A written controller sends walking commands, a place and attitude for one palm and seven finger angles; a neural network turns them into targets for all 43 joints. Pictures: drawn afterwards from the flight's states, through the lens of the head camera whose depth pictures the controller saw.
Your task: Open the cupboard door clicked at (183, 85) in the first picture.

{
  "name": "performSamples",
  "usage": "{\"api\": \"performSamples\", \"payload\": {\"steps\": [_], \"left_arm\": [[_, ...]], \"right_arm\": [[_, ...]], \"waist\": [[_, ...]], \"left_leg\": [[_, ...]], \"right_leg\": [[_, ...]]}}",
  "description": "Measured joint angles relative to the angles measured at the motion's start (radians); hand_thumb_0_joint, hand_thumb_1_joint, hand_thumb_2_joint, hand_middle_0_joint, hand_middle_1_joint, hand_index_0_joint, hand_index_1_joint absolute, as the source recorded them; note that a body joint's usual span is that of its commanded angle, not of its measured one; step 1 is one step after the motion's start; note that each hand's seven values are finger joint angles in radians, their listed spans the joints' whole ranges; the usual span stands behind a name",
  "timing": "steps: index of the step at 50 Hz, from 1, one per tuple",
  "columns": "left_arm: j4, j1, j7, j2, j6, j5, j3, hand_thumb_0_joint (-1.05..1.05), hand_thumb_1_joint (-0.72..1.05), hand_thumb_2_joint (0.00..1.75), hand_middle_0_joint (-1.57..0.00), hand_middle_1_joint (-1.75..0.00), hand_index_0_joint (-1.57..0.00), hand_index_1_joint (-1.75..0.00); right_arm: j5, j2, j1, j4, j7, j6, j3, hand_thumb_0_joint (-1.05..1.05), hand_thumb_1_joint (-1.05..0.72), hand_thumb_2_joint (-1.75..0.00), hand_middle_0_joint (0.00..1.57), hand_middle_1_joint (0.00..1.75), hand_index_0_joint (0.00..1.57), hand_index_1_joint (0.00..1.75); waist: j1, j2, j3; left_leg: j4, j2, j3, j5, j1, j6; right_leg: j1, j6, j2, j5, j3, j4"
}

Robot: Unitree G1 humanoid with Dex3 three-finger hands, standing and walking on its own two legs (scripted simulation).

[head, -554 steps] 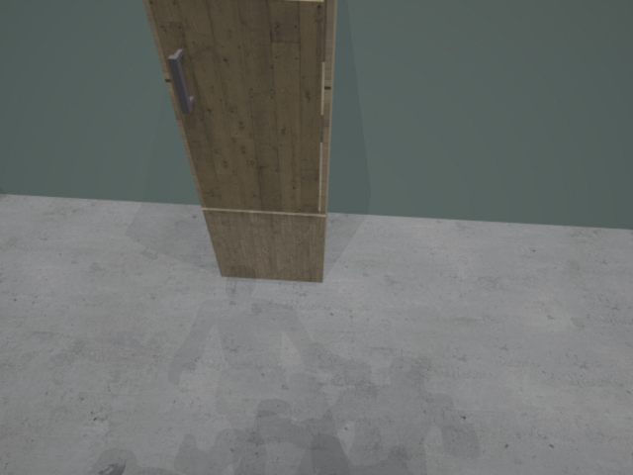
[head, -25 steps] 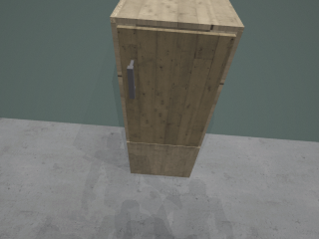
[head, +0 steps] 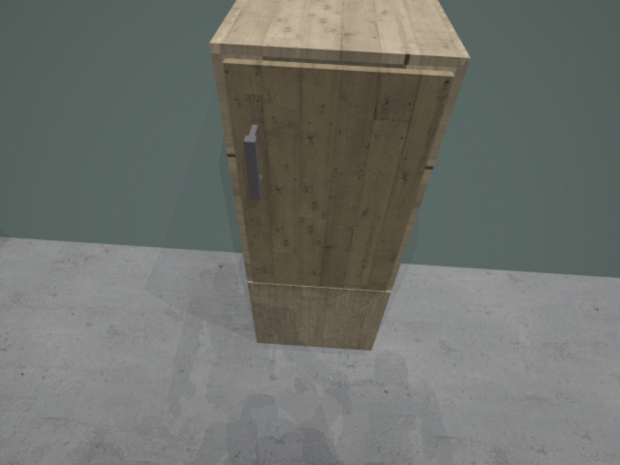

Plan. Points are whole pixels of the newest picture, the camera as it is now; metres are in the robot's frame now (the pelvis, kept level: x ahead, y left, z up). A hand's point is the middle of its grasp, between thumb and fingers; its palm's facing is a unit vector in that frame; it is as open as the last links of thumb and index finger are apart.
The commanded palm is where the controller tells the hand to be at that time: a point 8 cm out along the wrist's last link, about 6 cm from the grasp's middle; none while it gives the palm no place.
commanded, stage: shuffle to correct the standing spot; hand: left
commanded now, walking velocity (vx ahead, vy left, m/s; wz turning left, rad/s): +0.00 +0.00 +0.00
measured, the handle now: (255, 162) +0.60 +0.14 +0.05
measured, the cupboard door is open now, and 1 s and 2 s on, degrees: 0 0 0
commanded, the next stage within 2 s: come to a stop and stand still in 0.26 s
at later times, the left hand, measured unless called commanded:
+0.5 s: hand out of the picture -0.01 +0.13 -0.18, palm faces +0.03 -0.99 -0.16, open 7.4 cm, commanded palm none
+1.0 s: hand out of the picture +0.08 +0.20 -0.18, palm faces +0.00 -0.97 -0.26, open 7.4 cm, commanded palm none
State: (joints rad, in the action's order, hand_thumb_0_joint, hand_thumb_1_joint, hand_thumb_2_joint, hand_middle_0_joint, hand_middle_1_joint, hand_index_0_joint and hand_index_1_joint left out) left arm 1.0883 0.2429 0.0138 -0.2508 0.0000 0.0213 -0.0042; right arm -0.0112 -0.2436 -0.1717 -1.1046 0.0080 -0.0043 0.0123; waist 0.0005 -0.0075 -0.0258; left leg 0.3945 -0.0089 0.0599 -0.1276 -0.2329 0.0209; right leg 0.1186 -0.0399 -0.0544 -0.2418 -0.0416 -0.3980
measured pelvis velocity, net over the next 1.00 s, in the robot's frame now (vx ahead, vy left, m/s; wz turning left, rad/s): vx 0.02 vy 0.00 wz -0.03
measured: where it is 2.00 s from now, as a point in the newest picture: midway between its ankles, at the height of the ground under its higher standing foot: outside the picture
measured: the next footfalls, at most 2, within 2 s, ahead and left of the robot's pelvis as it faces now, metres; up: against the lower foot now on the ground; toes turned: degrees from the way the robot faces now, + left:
none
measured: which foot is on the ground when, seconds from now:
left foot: down 0.00-1.00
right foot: down 0.00-1.00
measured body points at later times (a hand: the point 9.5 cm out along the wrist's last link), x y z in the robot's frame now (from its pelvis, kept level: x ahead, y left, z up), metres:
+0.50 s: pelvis +0.05 -0.03 -0.01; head +0.06 -0.03 +0.44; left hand +0.00 +0.18 -0.17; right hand +0.01 -0.25 -0.17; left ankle +0.06 +0.10 -0.74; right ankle -0.02 -0.14 -0.74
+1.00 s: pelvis +0.02 +0.00 -0.02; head +0.03 +0.00 +0.43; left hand +0.08 +0.25 -0.16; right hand +0.10 -0.23 -0.16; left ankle +0.06 +0.10 -0.74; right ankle -0.02 -0.14 -0.74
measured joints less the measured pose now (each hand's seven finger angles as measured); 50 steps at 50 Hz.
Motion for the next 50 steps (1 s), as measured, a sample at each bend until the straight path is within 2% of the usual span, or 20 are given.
{"api": "performSamples", "payload": {"steps": [7,16,23,25,32,39,42,46,50], "left_arm": [[0.005,0.003,0.005,0.018,0.001,-0.003,-0.002,0.00,0.91,0.90,-0.20,-0.30,-0.20,-0.30],[0.017,0.088,-0.005,0.067,-0.014,0.004,0.006,0.00,0.91,0.90,-0.19,-0.30,-0.19,-0.30],[0.027,0.157,-0.001,0.115,-0.003,0.000,0.016,0.00,0.91,0.90,-0.19,-0.30,-0.19,-0.30],[0.039,0.167,0.009,0.127,0.006,-0.004,0.014,0.00,0.91,0.90,-0.19,-0.30,-0.19,-0.30],[0.017,0.139,0.030,0.155,0.001,-0.007,0.012,0.00,0.91,0.90,-0.20,-0.30,-0.20,-0.30],[-0.042,0.064,0.038,0.131,-0.012,0.001,0.027,0.01,0.91,0.90,-0.20,-0.30,-0.20,-0.30],[-0.072,0.055,0.046,0.110,0.005,0.005,0.025,0.01,0.91,0.90,-0.20,-0.30,-0.20,-0.30],[-0.105,0.036,0.038,0.066,0.000,0.002,0.021,0.01,0.91,0.90,-0.20,-0.30,-0.20,-0.30],[-0.132,0.009,0.030,0.039,-0.010,0.002,0.017,0.01,0.91,0.90,-0.20,-0.30,-0.20,-0.30]], "right_arm": [[-0.002,0.014,-0.017,-0.015,-0.005,0.002,-0.003,0.00,-0.90,-0.89,0.20,0.30,0.20,0.30],[-0.011,0.079,-0.100,-0.031,-0.009,0.015,0.005,0.00,-0.90,-0.89,0.20,0.30,0.20,0.30],[-0.007,0.104,-0.156,-0.042,-0.024,0.011,0.010,0.00,-0.90,-0.89,0.20,0.30,0.20,0.30],[-0.004,0.109,-0.152,-0.049,-0.029,0.010,0.004,0.00,-0.90,-0.89,0.20,0.30,0.20,0.30],[0.005,0.114,-0.097,-0.025,-0.051,0.014,0.011,0.01,-0.92,-0.89,0.20,0.30,0.20,0.30],[0.003,0.079,-0.032,0.030,-0.045,0.023,0.032,0.01,-0.92,-0.89,0.20,0.30,0.20,0.30],[0.002,0.064,-0.016,0.089,-0.027,0.025,0.031,0.01,-0.92,-0.89,0.20,0.30,0.20,0.30],[-0.005,0.067,-0.017,0.149,-0.015,0.008,0.022,0.01,-0.91,-0.89,0.20,0.30,0.20,0.30],[-0.010,0.067,-0.028,0.168,-0.010,0.009,0.004,0.00,-0.91,-0.89,0.20,0.30,0.20,0.30]], "waist": [[0.006,0.000,0.006],[0.011,-0.014,0.034],[0.007,0.012,0.019],[0.005,0.010,0.010],[-0.005,-0.003,-0.019],[-0.009,-0.003,-0.040],[-0.004,0.017,-0.033],[0.005,0.001,-0.021],[-0.003,0.018,-0.003]], "left_leg": [[-0.002,-0.004,0.001,-0.006,0.008,-0.005],[0.069,-0.014,0.013,-0.075,-0.009,-0.017],[0.158,-0.054,-0.003,-0.150,-0.031,-0.042],[0.161,-0.059,-0.005,-0.162,-0.021,-0.055],[0.131,-0.051,0.006,-0.141,-0.002,-0.050],[0.156,-0.040,0.014,-0.150,-0.027,-0.040],[0.215,-0.051,-0.003,-0.178,-0.073,-0.026],[0.233,-0.027,0.004,-0.164,-0.083,-0.012],[0.238,-0.018,0.003,-0.158,-0.097,0.004]], "right_leg": [[-0.008,0.002,0.004,-0.003,0.002,0.005],[0.023,0.021,0.009,-0.079,0.016,-0.085],[0.013,0.042,0.046,-0.125,0.005,-0.108],[0.000,0.046,0.051,-0.130,0.004,-0.102],[-0.007,0.042,0.042,-0.120,0.008,-0.095],[0.028,0.035,0.028,-0.139,0.012,-0.142],[0.051,0.030,0.046,-0.126,0.012,-0.148],[0.076,0.021,0.024,-0.143,0.025,-0.200],[0.085,0.020,0.015,-0.136,0.024,-0.201]]}}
